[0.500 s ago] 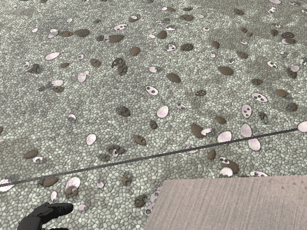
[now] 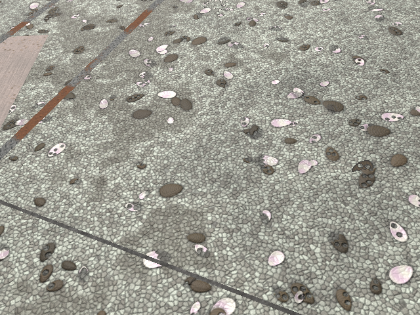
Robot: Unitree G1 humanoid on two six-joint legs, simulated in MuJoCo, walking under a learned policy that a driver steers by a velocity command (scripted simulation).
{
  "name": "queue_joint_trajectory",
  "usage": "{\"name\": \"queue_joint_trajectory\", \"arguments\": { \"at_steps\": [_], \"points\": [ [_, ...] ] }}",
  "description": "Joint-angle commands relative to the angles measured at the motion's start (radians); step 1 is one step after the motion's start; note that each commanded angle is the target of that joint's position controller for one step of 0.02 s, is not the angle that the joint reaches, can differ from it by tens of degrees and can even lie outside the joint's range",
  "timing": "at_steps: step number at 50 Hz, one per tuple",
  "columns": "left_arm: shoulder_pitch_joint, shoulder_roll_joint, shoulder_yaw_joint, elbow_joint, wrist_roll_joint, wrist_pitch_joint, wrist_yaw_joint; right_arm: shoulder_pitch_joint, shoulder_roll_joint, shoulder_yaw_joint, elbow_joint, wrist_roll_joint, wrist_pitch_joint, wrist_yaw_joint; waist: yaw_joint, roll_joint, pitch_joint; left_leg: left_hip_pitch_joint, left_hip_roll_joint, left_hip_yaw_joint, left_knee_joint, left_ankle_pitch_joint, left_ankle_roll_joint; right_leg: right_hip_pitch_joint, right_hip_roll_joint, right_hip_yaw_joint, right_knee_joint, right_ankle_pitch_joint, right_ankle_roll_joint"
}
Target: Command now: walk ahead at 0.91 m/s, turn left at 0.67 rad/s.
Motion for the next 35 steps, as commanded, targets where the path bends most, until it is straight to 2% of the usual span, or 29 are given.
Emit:
{"name": "queue_joint_trajectory", "arguments": {
  "at_steps": [1,2,3,4,5,6,7,8,9,10,11,13,14,16,17,19,21,23,24,26,27,28,29,30,31,32,33,34,35],
  "points": [
    [0.061,0.100,0.016,0.002,0.008,-0.015,0.007,-0.283,0.004,0.025,-0.142,0.003,-0.042,0.012,0.042,-0.157,0.252,-0.122,-0.007,0.065,-0.188,-0.051,0.056,-0.023,-0.237,0.104,-0.168,0.222,-0.129],
    [0.077,0.108,0.015,0.024,0.007,-0.011,0.009,-0.295,0.015,0.035,-0.146,0.002,-0.048,0.009,0.036,-0.163,0.262,-0.065,-0.027,0.093,-0.258,-0.096,0.082,-0.016,-0.249,0.086,-0.174,0.362,-0.141],
    [0.057,0.124,0.014,0.039,0.003,-0.005,0.011,-0.272,0.017,0.039,-0.140,0.001,-0.052,0.001,0.001,-0.171,0.253,0.051,-0.064,0.136,-0.338,-0.157,0.113,-0.027,-0.243,0.040,-0.137,0.631,-0.143],
    [0.052,0.151,0.014,0.058,-0.006,0.000,0.015,-0.222,0.007,0.036,-0.123,-0.003,-0.053,-0.014,-0.041,-0.194,0.202,0.201,-0.125,0.187,-0.377,-0.220,0.140,-0.027,-0.248,0.012,-0.046,1.034,-0.151],
    [0.060,0.187,0.015,0.085,-0.010,0.008,0.016,-0.092,-0.020,0.021,-0.088,-0.005,-0.057,-0.031,-0.122,-0.221,0.104,0.407,-0.183,0.212,-0.376,-0.273,0.164,-0.041,-0.269,0.011,0.142,1.383,-0.164],
    [0.038,0.210,0.016,0.094,-0.026,0.012,0.017,0.160,-0.052,0.000,-0.015,-0.005,-0.069,-0.050,-0.258,-0.224,-0.026,0.737,-0.185,0.161,-0.456,-0.191,0.185,-0.155,-0.252,0.017,0.406,1.409,-0.160],
    [-0.001,0.174,0.004,0.063,-0.040,0.002,0.010,0.355,-0.136,-0.031,0.040,-0.023,-0.077,-0.072,-0.358,-0.183,-0.172,1.106,-0.002,-0.065,-0.498,-0.290,0.196,-0.431,-0.193,0.038,0.747,1.033,-0.151],
    [0.046,-0.003,-0.031,-0.015,-0.065,-0.007,-0.023,0.358,-0.251,-0.052,0.041,-0.032,-0.090,-0.090,-0.249,0.134,-0.362,1.386,0.383,-0.617,-0.618,-0.617,0.230,-0.807,-0.001,0.147,1.148,-0.127,-0.122],
    [-0.127,0.121,0.005,-0.031,-0.068,-0.016,-0.014,0.402,-0.221,-0.050,0.041,-0.020,-0.094,-0.103,-0.333,-0.048,-0.360,1.232,0.383,-0.705,-0.756,-0.518,0.161,-0.817,0.021,0.323,1.234,-0.042,-0.156],
    [-0.189,0.106,0.012,-0.053,-0.078,-0.014,-0.010,0.340,-0.181,-0.035,0.098,-0.027,-0.102,-0.111,-0.260,-0.044,-0.126,1.065,0.328,-0.492,-0.745,-0.307,0.132,-0.878,-0.017,0.305,1.208,0.080,-0.160],
    [-0.157,0.066,0.001,-0.034,-0.068,-0.011,-0.016,0.277,-0.119,-0.021,0.106,-0.022,-0.109,-0.107,-0.197,-0.054,-0.012,0.913,0.288,-0.361,-0.772,-0.166,0.117,-0.845,-0.061,0.274,1.131,0.132,-0.154],
    [-0.055,0.012,-0.003,0.032,-0.038,0.031,-0.032,0.190,-0.025,0.006,0.110,0.001,-0.120,-0.108,-0.104,0.024,0.057,0.731,0.202,-0.150,-0.842,-0.130,0.078,-0.741,-0.098,0.254,1.073,0.173,-0.133],
    [-0.044,-0.008,-0.002,0.048,-0.035,0.050,-0.039,0.192,0.012,0.017,0.121,0.008,-0.129,-0.106,-0.090,0.036,0.075,0.694,0.187,-0.096,-0.867,-0.097,0.072,-0.727,-0.103,0.248,1.069,0.175,-0.129],
    [-0.118,-0.033,-0.001,0.028,-0.032,0.072,-0.052,0.204,0.027,0.018,0.156,0.028,-0.150,-0.102,-0.073,0.035,0.150,0.676,0.165,0.021,-0.921,0.032,0.045,-0.814,-0.107,0.229,1.054,0.206,-0.125],
    [-0.162,-0.040,-0.002,0.012,-0.033,0.077,-0.057,0.199,0.036,0.020,0.166,0.029,-0.157,-0.100,-0.066,0.027,0.173,0.662,0.136,0.094,-0.945,0.095,0.022,-0.841,-0.097,0.209,1.033,0.253,-0.125],
    [-0.262,-0.057,-0.013,-0.036,-0.038,0.072,-0.064,0.196,0.056,0.026,0.183,0.026,-0.172,-0.097,-0.056,0.069,0.216,0.629,0.096,0.211,-0.964,0.325,0.009,-0.847,-0.077,0.147,0.921,0.357,-0.134],
    [-0.335,-0.040,-0.018,-0.064,-0.039,0.065,-0.075,0.201,0.052,0.028,0.198,0.024,-0.176,-0.109,-0.053,0.030,0.225,0.661,0.073,0.285,-0.984,0.476,0.005,-0.821,-0.047,0.078,0.775,0.434,-0.159],
    [-0.361,-0.035,-0.027,-0.080,-0.037,0.063,-0.087,0.203,0.009,0.025,0.207,0.028,-0.178,-0.129,-0.035,-0.001,0.214,0.708,0.085,0.330,-0.960,0.776,-0.014,-0.716,0.006,0.003,0.607,0.482,-0.191],
    [-0.351,-0.022,-0.026,-0.080,-0.038,0.064,-0.089,0.213,-0.027,0.018,0.209,0.030,-0.177,-0.141,-0.019,0.007,0.179,0.751,0.109,0.332,-0.905,0.966,-0.017,-0.643,0.044,-0.025,0.563,0.498,-0.206],
    [-0.181,0.045,-0.004,-0.032,-0.043,0.076,-0.080,0.174,-0.112,-0.006,0.190,0.026,-0.156,-0.165,0.085,0.062,0.048,0.816,0.147,0.312,-0.692,1.257,-0.024,-0.424,0.113,-0.040,0.562,0.422,-0.227],
    [-0.005,0.099,0.019,0.015,-0.041,0.083,-0.070,0.117,-0.145,-0.018,0.169,0.019,-0.137,-0.170,0.182,0.072,-0.033,0.786,0.165,0.292,-0.469,1.318,-0.016,-0.244,0.138,-0.014,0.574,0.349,-0.250],
    [0.206,0.156,0.050,0.080,-0.037,0.088,-0.053,0.050,-0.155,-0.024,0.146,0.012,-0.119,-0.168,0.278,0.037,-0.105,0.686,0.166,0.256,-0.147,1.210,0.001,-0.029,0.133,0.061,0.524,0.263,-0.293],
    [0.214,0.183,0.073,0.095,-0.053,0.088,-0.031,0.029,-0.092,-0.014,0.157,0.014,-0.109,-0.143,0.260,-0.110,-0.051,0.520,0.008,0.261,0.282,0.382,0.008,0.054,0.095,0.160,0.404,0.230,-0.347],
    [0.097,0.212,0.075,0.092,-0.056,0.095,-0.023,0.027,0.075,0.037,0.105,-0.014,-0.126,-0.126,0.105,-0.320,0.083,0.175,-0.144,0.176,0.635,-0.389,-0.001,0.034,0.046,0.359,0.486,0.421,-0.378],
    [0.000,0.259,0.077,0.037,-0.031,0.097,-0.020,0.136,0.084,0.053,-0.007,0.015,-0.149,-0.117,-0.021,-0.373,-0.114,-0.058,-0.148,-0.033,0.707,-0.407,-0.018,0.197,-0.125,0.863,0.217,0.119,-0.564],
    [-0.038,0.200,0.073,0.002,-0.021,0.093,-0.014,0.106,0.014,0.055,-0.003,-0.004,-0.175,-0.117,-0.014,-0.176,-0.062,-0.106,-0.089,-0.094,0.603,-0.341,-0.001,0.130,-0.193,1.054,-0.011,-0.189,-0.530],
    [-0.073,0.141,0.061,0.006,-0.018,0.085,-0.010,0.066,-0.033,0.046,0.010,-0.005,-0.181,-0.114,-0.054,-0.013,0.054,-0.069,-0.041,-0.099,0.483,-0.255,-0.004,-0.036,-0.177,1.011,-0.056,-0.236,-0.471],
    [-0.100,0.133,0.055,0.013,-0.024,0.072,-0.009,0.038,-0.027,0.050,0.010,-0.022,-0.172,-0.119,-0.094,0.049,0.110,-0.009,-0.010,-0.096,0.400,-0.242,-0.018,-0.178,-0.140,0.925,-0.049,-0.139,-0.438],
    [-0.115,0.144,0.055,0.003,-0.027,0.051,-0.004,0.040,-0.020,0.057,0.008,-0.034,-0.150,-0.121,-0.121,0.058,0.134,0.056,0.016,-0.098,0.325,-0.240,-0.040,-0.295,-0.102,0.847,-0.040,-0.030,-0.431]
  ]
}}
Next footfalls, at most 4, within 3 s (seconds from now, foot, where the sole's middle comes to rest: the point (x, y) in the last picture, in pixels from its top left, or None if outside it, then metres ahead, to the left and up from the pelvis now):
0.12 left None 0.26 0.14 -0.77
0.58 right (251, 264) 0.70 0.00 -0.77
1.00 left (257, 163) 1.16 -0.01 -0.77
1.46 right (359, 144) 1.29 -0.45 -0.77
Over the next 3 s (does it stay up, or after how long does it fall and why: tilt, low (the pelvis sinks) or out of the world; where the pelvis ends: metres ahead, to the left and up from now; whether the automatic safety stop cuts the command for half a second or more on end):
stays up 1.43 -0.80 0.01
